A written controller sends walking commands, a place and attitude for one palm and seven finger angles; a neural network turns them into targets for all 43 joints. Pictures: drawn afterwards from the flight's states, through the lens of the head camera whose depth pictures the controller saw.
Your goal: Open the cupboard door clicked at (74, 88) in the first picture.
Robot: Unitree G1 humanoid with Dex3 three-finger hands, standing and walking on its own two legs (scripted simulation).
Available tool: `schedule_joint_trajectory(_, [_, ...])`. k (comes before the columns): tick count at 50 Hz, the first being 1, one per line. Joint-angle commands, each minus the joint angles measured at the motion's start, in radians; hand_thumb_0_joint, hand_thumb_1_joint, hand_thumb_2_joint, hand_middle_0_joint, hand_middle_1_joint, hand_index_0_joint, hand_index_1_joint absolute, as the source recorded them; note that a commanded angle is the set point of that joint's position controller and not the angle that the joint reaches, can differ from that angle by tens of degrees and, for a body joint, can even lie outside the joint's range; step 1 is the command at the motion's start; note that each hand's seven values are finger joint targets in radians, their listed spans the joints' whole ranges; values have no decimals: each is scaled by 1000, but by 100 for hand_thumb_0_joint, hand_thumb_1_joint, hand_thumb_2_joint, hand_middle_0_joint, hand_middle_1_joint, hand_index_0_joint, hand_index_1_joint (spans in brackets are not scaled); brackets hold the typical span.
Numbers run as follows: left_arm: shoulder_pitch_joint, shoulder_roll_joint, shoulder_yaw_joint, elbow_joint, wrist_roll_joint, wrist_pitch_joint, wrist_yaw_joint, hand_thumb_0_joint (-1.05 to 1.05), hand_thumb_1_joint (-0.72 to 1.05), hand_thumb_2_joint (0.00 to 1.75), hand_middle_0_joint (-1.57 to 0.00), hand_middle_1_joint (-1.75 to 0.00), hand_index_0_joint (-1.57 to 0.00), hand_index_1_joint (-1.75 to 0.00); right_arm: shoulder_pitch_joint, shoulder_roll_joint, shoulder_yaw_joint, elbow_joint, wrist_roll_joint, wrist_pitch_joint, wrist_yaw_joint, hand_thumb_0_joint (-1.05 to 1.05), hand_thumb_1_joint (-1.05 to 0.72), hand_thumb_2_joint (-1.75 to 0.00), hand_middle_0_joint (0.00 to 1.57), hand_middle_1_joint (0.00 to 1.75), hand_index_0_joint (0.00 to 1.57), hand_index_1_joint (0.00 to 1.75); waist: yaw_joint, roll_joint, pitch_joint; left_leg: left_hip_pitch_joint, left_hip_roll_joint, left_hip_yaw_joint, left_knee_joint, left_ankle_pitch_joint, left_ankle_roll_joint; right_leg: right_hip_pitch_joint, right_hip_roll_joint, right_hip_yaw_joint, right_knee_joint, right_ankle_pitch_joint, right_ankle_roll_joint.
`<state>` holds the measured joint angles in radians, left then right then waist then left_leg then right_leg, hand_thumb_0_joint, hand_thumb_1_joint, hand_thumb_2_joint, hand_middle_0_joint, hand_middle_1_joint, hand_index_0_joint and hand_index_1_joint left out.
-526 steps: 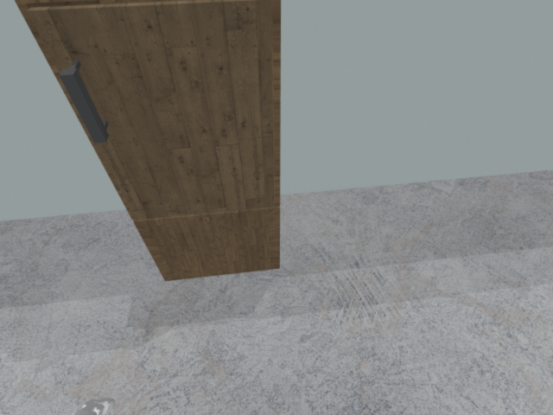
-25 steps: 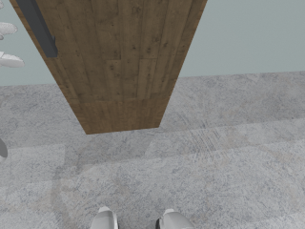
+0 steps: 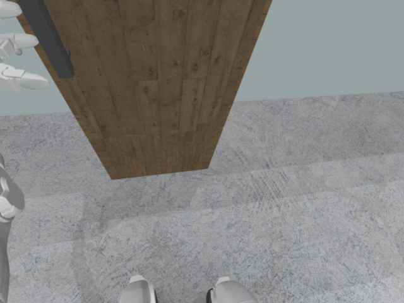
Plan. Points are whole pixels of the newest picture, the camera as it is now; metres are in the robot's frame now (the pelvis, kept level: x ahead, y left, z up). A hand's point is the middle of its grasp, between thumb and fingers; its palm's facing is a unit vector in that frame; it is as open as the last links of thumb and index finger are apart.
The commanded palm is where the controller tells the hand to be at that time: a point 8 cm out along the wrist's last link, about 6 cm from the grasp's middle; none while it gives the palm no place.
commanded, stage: slide the fingers in behind the handle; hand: left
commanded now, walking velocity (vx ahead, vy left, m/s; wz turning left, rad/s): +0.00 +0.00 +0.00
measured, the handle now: (50, 29) +0.58 +0.21 +0.13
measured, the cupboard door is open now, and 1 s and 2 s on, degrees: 0 0 0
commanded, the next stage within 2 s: close the thumb around the handle in 1.12 s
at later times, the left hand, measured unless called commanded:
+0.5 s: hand (54, 51) +0.53 +0.20 +0.13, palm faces +0.05 -1.00 +0.00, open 14.0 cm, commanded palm +0.51 +0.25 +0.13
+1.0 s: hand (55, 50) +0.53 +0.19 +0.13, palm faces +0.05 -1.00 +0.00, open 14.0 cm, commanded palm +0.51 +0.23 +0.13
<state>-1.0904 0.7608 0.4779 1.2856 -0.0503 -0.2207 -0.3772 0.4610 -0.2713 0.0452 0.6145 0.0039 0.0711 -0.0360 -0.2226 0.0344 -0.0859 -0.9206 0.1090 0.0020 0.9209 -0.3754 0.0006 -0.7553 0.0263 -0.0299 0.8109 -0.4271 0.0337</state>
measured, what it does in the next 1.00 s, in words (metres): stands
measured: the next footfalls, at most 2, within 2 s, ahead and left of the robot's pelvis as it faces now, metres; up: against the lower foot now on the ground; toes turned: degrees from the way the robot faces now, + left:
none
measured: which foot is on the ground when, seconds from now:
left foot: down 0.00-1.00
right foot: down 0.00-1.00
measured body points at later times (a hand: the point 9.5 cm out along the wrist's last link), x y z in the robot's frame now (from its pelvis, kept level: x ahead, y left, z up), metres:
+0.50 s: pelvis +0.00 -0.01 +0.00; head +0.11 +0.01 +0.44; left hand +0.52 +0.25 +0.14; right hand -0.02 -0.27 -0.11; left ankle +0.02 +0.11 -0.69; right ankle -0.03 -0.15 -0.69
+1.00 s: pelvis +0.00 -0.02 +0.00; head +0.12 +0.00 +0.44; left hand +0.53 +0.25 +0.14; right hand -0.04 -0.29 -0.10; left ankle +0.02 +0.11 -0.69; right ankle -0.03 -0.15 -0.69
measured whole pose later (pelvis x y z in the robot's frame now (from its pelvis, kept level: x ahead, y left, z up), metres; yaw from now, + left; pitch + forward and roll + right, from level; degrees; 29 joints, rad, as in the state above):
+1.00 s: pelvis +0.00 -0.02 +0.00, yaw +1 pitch +20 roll -4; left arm -1.07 0.63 0.43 1.25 -0.05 -0.25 -0.26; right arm 0.47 -0.28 0.01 0.64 0.00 0.05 -0.01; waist -0.21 0.04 -0.09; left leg -0.88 0.11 0.00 0.89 -0.36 -0.02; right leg -0.73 0.03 -0.03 0.82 -0.43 0.01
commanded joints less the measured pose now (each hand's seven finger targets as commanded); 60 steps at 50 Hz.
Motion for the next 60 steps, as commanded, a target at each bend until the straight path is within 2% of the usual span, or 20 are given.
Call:
schedule_joint_trajectory(1, [-452,220,0,-270,-29,-68,20,0,-50,30,-30,-120,-30,-120,194,-199,-82,-21,-10,-12,-7,0,-90,-90,20,30,20,30,8,228,-503,640,-50,-62,-47,479,23,-21,57,-37,-75,369,-40])
schedule_joint_trajectory(3, [-453,187,-16,-247,-35,-57,29,0,-50,30,-30,-120,-30,-120,192,-199,-82,-17,-11,-12,-3,0,-90,-90,20,30,20,30,-2,202,-463,620,-49,-64,-56,448,22,-32,58,-41,-80,345,-39])
schedule_joint_trajectory(8, [-442,140,-31,-264,-30,-61,60,0,-50,30,-30,-120,-30,-120,191,-194,-87,-13,-15,-18,5,0,-90,-90,20,30,20,30,6,193,-470,636,-51,-68,-58,464,20,-29,58,-43,-80,349,-43])
schedule_joint_trajectory(10, [-497,112,-51,-292,-31,-70,71,0,-50,30,-30,-120,-30,-120,188,-191,-87,-8,-16,-20,6,0,-90,-90,20,30,20,30,-6,214,-471,660,-48,-75,-60,471,17,-52,57,-44,-77,338,-43])
schedule_joint_trajectory(16, [-451,74,-45,-282,-21,-75,121,0,-50,30,-30,-120,-30,-120,179,-184,-91,-13,-22,-28,19,0,-90,-90,20,30,20,30,13,182,-473,642,-53,-71,-60,465,18,-28,55,-42,-71,346,-44])
schedule_joint_trajectory(21, [-448,121,-21,-243,-4,-73,148,0,-50,30,-30,-120,-30,-120,169,-185,-85,-23,-16,-26,19,0,-90,-90,20,30,20,30,10,116,-434,538,-65,-44,-65,392,29,37,48,-26,-76,365,-35])
schedule_joint_trajectory(24, [-451,161,7,-286,-4,-96,150,0,-50,30,-30,-120,-30,-120,164,-185,-85,-32,-16,-29,14,0,-90,-90,20,30,20,30,22,119,-473,523,-71,-32,-63,392,33,95,47,-14,-72,404,-36])
schedule_joint_trajectory(29, [-458,77,-54,-251,-18,-98,134,0,-50,30,-30,-120,-30,-120,164,-179,-87,-22,-10,-34,12,0,-90,-90,20,30,20,30,-4,100,-437,516,-72,-27,-64,354,37,74,48,-10,-87,383,-31])
schedule_joint_trajectory(30, [-469,117,-30,-236,-20,-94,133,0,-50,30,-30,-120,-30,-120,163,-184,-87,-16,-7,-34,9,0,-90,-90,20,30,20,30,-2,101,-434,501,-70,-25,-67,329,36,75,46,-7,-92,366,-28])
schedule_joint_trajectory(32, [-466,115,-40,-198,-22,-78,128,0,-50,30,-30,-120,-30,-120,164,-184,-84,-14,-4,-34,5,0,-90,-90,20,30,20,30,-9,68,-400,451,-73,-21,-73,295,41,88,43,-3,-98,356,-26])
schedule_joint_trajectory(39, [-495,148,-19,-245,-13,-106,131,0,-50,30,-30,-120,-30,-120,185,-182,-87,-5,-13,-45,6,0,-90,-90,20,30,20,30,3,135,-477,496,-76,-27,-57,352,39,94,44,0,-82,388,-32])
schedule_joint_trajectory(43, [-466,151,-27,-204,-13,-83,122,0,-50,30,-30,-120,-30,-120,180,-185,-85,-6,-8,-40,5,0,-90,-90,20,30,20,30,0,116,-439,453,-76,-17,-63,325,41,104,42,2,-91,388,-26])
schedule_joint_trajectory(45, [-502,165,-14,-271,-12,-95,123,0,-50,30,-30,-120,-30,-120,188,-185,-89,-8,-11,-40,4,0,-90,-90,20,30,20,30,8,152,-506,512,-75,-24,-62,374,37,111,44,-1,-82,415,-28])
schedule_joint_trajectory(46, [-469,135,-25,-270,-15,-95,123,0,-50,30,-30,-120,-30,-120,186,-180,-91,-10,-12,-41,7,0,-90,-90,20,30,20,30,14,167,-515,536,-76,-23,-59,405,36,109,47,-5,-80,434,-32])
schedule_joint_trajectory(48, [-435,136,-12,-277,-22,-96,121,0,-50,30,-30,-120,-30,-120,184,-182,-93,-10,-12,-38,10,0,-90,-90,20,30,20,30,23,158,-508,543,-72,-26,-60,418,32,109,49,-11,-81,436,-33])
schedule_joint_trajectory(50, [-456,104,-33,-274,-28,-93,123,0,-50,30,-30,-120,-30,-120,185,-183,-94,-2,-12,-36,11,0,-90,-90,20,30,20,30,2,126,-472,541,-70,-28,-64,412,36,87,50,-13,-87,433,-29])
schedule_joint_trajectory(53, [-426,102,-29,-257,-30,-80,126,0,-50,30,-30,-120,-30,-120,181,-185,-94,-6,-10,-34,13,0,-90,-90,20,30,20,30,11,111,-456,521,-73,-25,-71,385,36,95,50,-14,-92,413,-30])
schedule_joint_trajectory(54, [-433,120,-16,-251,-27,-82,130,0,-50,30,-30,-120,-30,-120,182,-187,-92,-5,-12,-33,10,0,-90,-90,20,30,20,30,9,114,-443,520,-73,-27,-70,392,38,91,48,-12,-93,415,-33])
schedule_joint_trajectory(58, [-471,50,-71,-278,-23,-96,140,0,-50,30,-30,-120,-30,-120,176,-179,-94,-1,-14,-39,15,0,-90,-90,20,30,20,30,-6,152,-441,570,-67,-38,-71,392,29,32,49,-21,-91,373,-35])
schedule_joint_trajectory(60, [-467,94,-25,-274,-27,-106,144,0,-50,30,-30,-120,-30,-120,184,-183,-95,2,-17,-41,15,0,-90,-90,20,30,20,30,8,138,-479,577,-67,-42,-67,423,29,59,50,-19,-82,399,-36])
